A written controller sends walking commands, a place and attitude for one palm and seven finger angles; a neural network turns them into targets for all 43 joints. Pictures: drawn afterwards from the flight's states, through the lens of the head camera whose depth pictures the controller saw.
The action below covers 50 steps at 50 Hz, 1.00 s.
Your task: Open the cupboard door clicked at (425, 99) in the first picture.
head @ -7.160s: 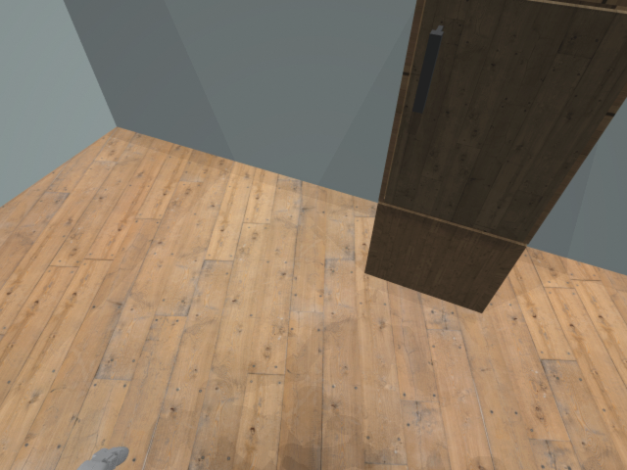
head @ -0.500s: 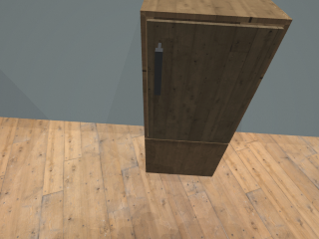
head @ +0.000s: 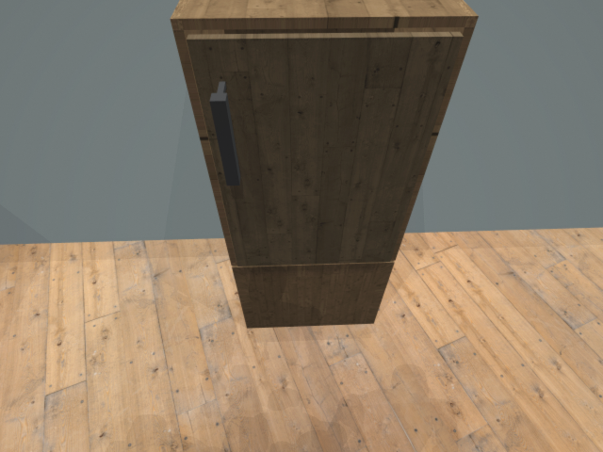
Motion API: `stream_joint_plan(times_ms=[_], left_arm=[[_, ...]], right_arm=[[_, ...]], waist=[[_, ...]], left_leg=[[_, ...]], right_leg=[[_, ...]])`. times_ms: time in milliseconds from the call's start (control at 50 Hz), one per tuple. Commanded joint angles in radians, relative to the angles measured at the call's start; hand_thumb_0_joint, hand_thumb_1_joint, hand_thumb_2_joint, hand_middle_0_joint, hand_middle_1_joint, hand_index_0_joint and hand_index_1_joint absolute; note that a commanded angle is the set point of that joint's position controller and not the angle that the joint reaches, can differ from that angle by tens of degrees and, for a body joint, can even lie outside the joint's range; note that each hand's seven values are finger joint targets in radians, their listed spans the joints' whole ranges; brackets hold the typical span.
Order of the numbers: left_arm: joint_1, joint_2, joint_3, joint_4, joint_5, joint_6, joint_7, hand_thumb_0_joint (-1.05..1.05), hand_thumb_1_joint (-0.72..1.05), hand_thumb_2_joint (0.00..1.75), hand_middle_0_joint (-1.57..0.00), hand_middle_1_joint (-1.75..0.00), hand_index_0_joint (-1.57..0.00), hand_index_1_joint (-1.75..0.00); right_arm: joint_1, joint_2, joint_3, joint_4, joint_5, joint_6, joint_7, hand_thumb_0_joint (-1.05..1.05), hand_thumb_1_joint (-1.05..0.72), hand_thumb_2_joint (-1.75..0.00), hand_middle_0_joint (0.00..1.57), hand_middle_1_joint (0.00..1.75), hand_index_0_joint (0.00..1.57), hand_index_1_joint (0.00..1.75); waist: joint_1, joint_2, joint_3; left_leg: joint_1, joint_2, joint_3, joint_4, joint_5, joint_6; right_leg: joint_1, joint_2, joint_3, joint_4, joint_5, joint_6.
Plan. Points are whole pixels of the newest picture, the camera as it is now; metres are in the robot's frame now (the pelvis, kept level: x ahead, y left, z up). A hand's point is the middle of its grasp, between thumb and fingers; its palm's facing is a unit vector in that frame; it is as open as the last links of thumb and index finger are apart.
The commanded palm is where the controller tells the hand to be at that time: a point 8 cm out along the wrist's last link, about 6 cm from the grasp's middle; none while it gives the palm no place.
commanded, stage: shuffle to correct the standing spot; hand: left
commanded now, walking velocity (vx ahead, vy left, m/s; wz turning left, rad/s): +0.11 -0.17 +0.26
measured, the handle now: (228, 135) +0.60 +0.15 +0.10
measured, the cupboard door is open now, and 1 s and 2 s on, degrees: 0 0 0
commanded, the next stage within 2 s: come to a stop and stand still in 0.36 s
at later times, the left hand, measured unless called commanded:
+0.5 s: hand out of the picture +0.09 +0.11 -0.18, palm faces +0.08 -0.99 -0.12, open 7.4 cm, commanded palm none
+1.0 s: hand out of the picture +0.11 +0.09 -0.18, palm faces +0.14 -0.97 -0.22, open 7.3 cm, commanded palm none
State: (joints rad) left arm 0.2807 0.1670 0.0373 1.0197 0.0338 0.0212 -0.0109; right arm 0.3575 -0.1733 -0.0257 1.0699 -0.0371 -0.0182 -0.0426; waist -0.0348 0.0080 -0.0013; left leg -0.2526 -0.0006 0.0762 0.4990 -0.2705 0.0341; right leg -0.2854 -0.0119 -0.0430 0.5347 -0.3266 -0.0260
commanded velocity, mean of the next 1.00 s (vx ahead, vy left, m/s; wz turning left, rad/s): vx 0.01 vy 0.01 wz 0.02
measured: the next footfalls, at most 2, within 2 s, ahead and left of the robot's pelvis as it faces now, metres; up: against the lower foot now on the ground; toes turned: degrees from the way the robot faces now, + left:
left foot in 0.32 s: +0.12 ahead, +0.05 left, +0.00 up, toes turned +11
right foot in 0.66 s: +0.18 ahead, -0.27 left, +0.00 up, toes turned -2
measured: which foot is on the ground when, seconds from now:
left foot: down 0.00-0.02, up 0.04-0.30, down 0.32-0.66, up 0.68-1.00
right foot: down 0.00-0.34, up 0.36-0.64, down 0.66-1.00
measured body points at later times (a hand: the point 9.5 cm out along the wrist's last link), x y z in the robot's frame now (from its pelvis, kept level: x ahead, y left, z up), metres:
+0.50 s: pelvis +0.09 -0.06 +0.00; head +0.11 -0.04 +0.45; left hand +0.08 +0.16 -0.17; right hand +0.14 -0.30 -0.14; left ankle +0.08 +0.04 -0.74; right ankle +0.06 -0.20 -0.65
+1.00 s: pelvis +0.08 -0.11 -0.01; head +0.09 -0.09 +0.44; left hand +0.11 +0.14 -0.16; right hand +0.18 -0.35 -0.14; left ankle +0.07 -0.01 -0.72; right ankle +0.14 -0.27 -0.74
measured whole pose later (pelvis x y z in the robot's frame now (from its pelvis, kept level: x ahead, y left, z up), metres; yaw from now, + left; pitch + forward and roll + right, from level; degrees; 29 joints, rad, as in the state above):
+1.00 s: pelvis +0.08 -0.11 -0.01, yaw +5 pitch +0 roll +1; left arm 0.25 0.21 0.05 0.94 0.04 0.03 0.03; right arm 0.20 -0.19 -0.05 0.94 -0.01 0.04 0.01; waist 0.03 -0.06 0.03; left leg -0.34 -0.02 0.07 0.73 -0.38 -0.02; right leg -0.36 -0.13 -0.06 0.58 -0.21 0.05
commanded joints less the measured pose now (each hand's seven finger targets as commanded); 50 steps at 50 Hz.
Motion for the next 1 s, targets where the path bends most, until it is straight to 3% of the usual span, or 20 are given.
stream_joint_plan(times_ms=[0,20,80,260,280,300,320,340,400,480,560,600,640,660,680,740,800,940,960,980], left_arm=[[0.203,0.156,0.026,-0.003,0.0,-0.017,0.02,0.0,0.9,0.9,-0.2,-0.3,-0.2,-0.3],[0.209,0.154,0.025,-0.009,-0.007,-0.014,0.027,0.0,0.9,0.9,-0.2,-0.3,-0.2,-0.3],[0.094,0.097,0.012,-0.035,-0.006,-0.033,0.038,0.0,0.9,0.9,-0.2,-0.3,-0.2,-0.3],[0.097,0.1,0.006,-0.028,-0.009,-0.029,0.026,0.0,0.9,0.9,-0.2,-0.3,-0.2,-0.3],[0.108,0.082,0.003,-0.031,-0.015,-0.028,0.02,0.0,0.9,0.9,-0.2,-0.3,-0.2,-0.3],[0.143,0.034,-0.001,-0.046,-0.022,-0.028,0.012,0.0,0.9,0.9,-0.2,-0.3,-0.2,-0.3],[0.109,0.071,-0.003,-0.079,-0.013,-0.025,0.01,0.0,0.9,0.9,-0.2,-0.3,-0.2,-0.3],[0.07,0.097,0.015,-0.1,-0.001,-0.014,0.01,0.0,0.9,0.9,-0.2,-0.3,-0.2,-0.3],[0.036,0.064,0.024,-0.08,0.006,0.002,-0.002,0.0,0.9,0.9,-0.2,-0.3,-0.2,-0.3],[0.085,0.013,0.015,-0.059,-0.007,0.024,-0.006,0.0,0.9,0.9,-0.2,-0.3,-0.2,-0.3],[0.073,0.0,0.0,-0.052,-0.014,-0.011,0.011,0.0,0.9,0.9,-0.2,-0.3,-0.2,-0.3],[0.139,0.056,0.01,-0.036,-0.011,-0.035,0.021,0.0,0.9,0.9,-0.2,-0.3,-0.2,-0.3],[0.122,0.211,0.032,-0.054,-0.003,-0.053,0.04,0.0,0.9,0.9,-0.2,-0.3,-0.2,-0.3],[0.128,0.245,0.034,-0.075,-0.007,-0.045,0.037,0.0,0.9,0.9,-0.2,-0.3,-0.2,-0.3],[0.106,0.246,0.032,-0.079,-0.003,-0.038,0.036,0.0,0.9,0.9,-0.2,-0.3,-0.2,-0.3],[0.057,0.201,0.034,-0.078,-0.005,-0.037,0.054,0.0,0.9,0.9,-0.2,-0.3,-0.2,-0.3],[0.044,0.21,0.047,-0.098,-0.002,-0.03,0.062,0.0,0.9,0.9,-0.2,-0.3,-0.2,-0.3],[-0.049,0.234,0.06,-0.144,0.004,-0.003,0.057,0.0,0.9,0.9,-0.2,-0.3,-0.2,-0.3],[-0.055,0.215,0.056,-0.145,-0.004,0.005,0.054,0.0,0.9,0.9,-0.2,-0.3,-0.2,-0.3],[-0.045,0.155,0.04,-0.154,-0.011,0.015,0.048,0.0,0.9,0.9,-0.2,-0.3,-0.2,-0.3]], right_arm=[[-0.043,-0.058,-0.008,-0.095,0.015,-0.007,0.003,0.0,-0.9,-0.9,0.2,0.3,0.2,0.3],[-0.091,-0.073,-0.017,-0.111,0.009,-0.001,0.01,0.0,-0.9,-0.9,0.2,0.3,0.2,0.3],[-0.058,-0.066,-0.021,-0.079,0.007,0.008,0.024,0.0,-0.9,-0.9,0.2,0.3,0.2,0.3],[0.037,-0.024,-0.007,-0.063,0.013,-0.013,0.008,0.0,-0.9,-0.9,0.2,0.3,0.2,0.3],[0.117,-0.071,-0.016,-0.04,0.011,-0.022,-0.001,0.0,-0.9,-0.9,0.2,0.3,0.2,0.3],[0.171,-0.179,-0.036,-0.042,0.003,-0.031,-0.013,0.0,-0.9,-0.9,0.2,0.3,0.2,0.3],[0.198,-0.235,-0.047,-0.048,0.011,-0.023,-0.023,0.0,-0.9,-0.9,0.2,0.3,0.2,0.3],[0.147,-0.243,-0.05,-0.072,0.01,-0.012,-0.022,0.0,-0.9,-0.9,0.2,0.3,0.2,0.3],[-0.008,-0.14,-0.025,-0.091,0.007,-0.03,-0.027,0.0,-0.9,-0.9,0.2,0.3,0.2,0.3],[-0.084,-0.151,-0.028,-0.105,0.004,-0.031,-0.019,0.0,-0.9,-0.9,0.2,0.3,0.2,0.3],[-0.086,-0.165,-0.037,-0.105,0.003,-0.006,0.004,0.0,-0.9,-0.9,0.2,0.3,0.2,0.3],[-0.07,-0.146,-0.044,-0.109,0.012,0.003,0.015,0.0,-0.9,-0.9,0.2,0.3,0.2,0.3],[0.0,-0.034,-0.029,-0.127,0.027,0.014,0.019,0.0,-0.9,-0.9,0.2,0.3,0.2,0.3],[0.008,-0.049,-0.036,-0.135,0.033,0.029,0.013,0.0,-0.9,-0.9,0.2,0.3,0.2,0.3],[-0.036,-0.038,-0.036,-0.144,0.032,0.037,0.017,0.0,-0.9,-0.9,0.2,0.3,0.2,0.3],[-0.091,-0.079,-0.042,-0.142,0.025,0.051,0.024,0.0,-0.9,-0.9,0.2,0.3,0.2,0.3],[-0.117,-0.081,-0.044,-0.153,0.026,0.065,0.04,0.0,-0.9,-0.9,0.2,0.3,0.2,0.3],[-0.032,-0.044,-0.033,-0.15,0.029,0.047,0.049,0.0,-0.9,-0.9,0.2,0.3,0.2,0.3],[0.026,-0.047,-0.029,-0.132,0.029,0.039,0.045,0.0,-0.9,-0.9,0.2,0.3,0.2,0.3],[0.057,-0.096,-0.036,-0.129,0.023,0.031,0.039,0.0,-0.9,-0.9,0.2,0.3,0.2,0.3]], waist=[[0.099,-0.313,0.042],[0.111,-0.213,0.067],[0.036,-0.111,0.085],[-0.007,-0.074,0.004],[-0.035,0.005,-0.053],[-0.039,0.247,-0.106],[-0.059,0.236,-0.113],[-0.051,0.129,-0.053],[0.021,0.106,0.078],[0.066,0.158,0.023],[0.049,0.183,-0.022],[0.076,0.065,-0.061],[0.043,-0.273,-0.106],[0.064,-0.251,-0.14],[0.069,-0.198,-0.079],[0.07,-0.36,-0.016],[0.072,-0.25,-0.041],[0.027,-0.199,-0.027],[0.004,-0.141,-0.027],[-0.007,0.067,-0.025]], left_leg=[[-0.431,-0.001,0.056,0.312,-0.342,0.009],[-0.42,0.015,0.012,0.49,-0.36,0.016],[-0.386,0.065,-0.017,0.637,-0.193,0.013],[0.023,0.033,0.072,0.017,0.047,-0.008],[0.182,0.112,-0.016,-0.067,0.156,0.017],[0.34,0.388,-0.391,-0.131,0.372,0.137],[0.363,0.566,-0.583,-0.165,0.524,0.269],[0.24,0.58,-0.53,-0.197,0.382,0.306],[0.008,0.417,-0.285,-0.23,0.428,0.189],[-0.039,0.291,-0.029,-0.189,0.52,0.114],[0.019,0.233,-0.004,-0.063,0.463,0.083],[-0.007,0.161,0.014,0.064,0.254,0.016],[-0.172,0.027,0.038,0.248,-0.266,-0.064],[-0.142,0.024,-0.029,0.352,-0.371,-0.054],[-0.163,0.027,-0.045,0.434,-0.371,-0.05],[-0.295,0.027,-0.074,0.63,-0.275,-0.068],[-0.276,0.009,-0.069,0.637,-0.203,-0.081],[0.033,-0.014,-0.005,0.126,-0.069,-0.05],[0.148,-0.02,0.006,-0.015,-0.001,-0.045],[0.178,0.065,-0.11,-0.131,-0.076,-0.027]], right_leg=[[0.279,-0.309,0.413,-0.326,-0.148,-0.154],[0.195,-0.35,0.415,-0.37,-0.174,-0.212],[0.101,-0.249,0.243,-0.335,0.0,-0.214],[0.054,-0.122,0.07,-0.106,0.383,-0.144],[-0.009,-0.086,0.04,0.066,0.345,-0.102],[-0.24,0.008,-0.04,0.293,0.017,-0.023],[-0.35,0.012,0.013,0.531,-0.267,-0.008],[-0.36,-0.028,0.086,0.638,-0.252,-0.006],[-0.341,-0.052,0.101,0.708,-0.039,0.031],[-0.186,-0.061,0.029,0.477,0.025,0.059],[-0.038,-0.016,-0.074,0.135,0.06,0.073],[0.101,-0.027,-0.067,-0.079,0.266,0.082],[0.195,-0.334,0.269,-0.096,0.769,-0.03],[0.166,-0.417,0.295,-0.128,0.795,-0.115],[0.1,-0.413,0.281,-0.141,0.706,-0.138],[0.125,-0.364,0.25,-0.127,0.805,-0.135],[0.098,-0.356,0.204,-0.148,0.631,-0.138],[-0.115,-0.3,0.186,-0.171,0.057,-0.096],[-0.186,-0.25,0.154,-0.111,-0.037,-0.064],[-0.25,-0.148,0.082,0.049,-0.133,-0.019]])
